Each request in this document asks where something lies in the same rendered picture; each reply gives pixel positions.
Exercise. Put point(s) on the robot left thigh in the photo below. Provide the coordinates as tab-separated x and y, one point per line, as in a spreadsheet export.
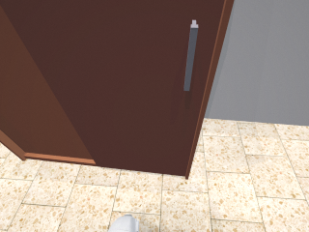
125	224

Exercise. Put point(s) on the wardrobe door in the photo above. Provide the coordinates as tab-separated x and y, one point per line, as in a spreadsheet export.
30	114
117	68

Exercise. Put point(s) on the handle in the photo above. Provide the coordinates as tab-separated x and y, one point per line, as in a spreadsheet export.
190	54

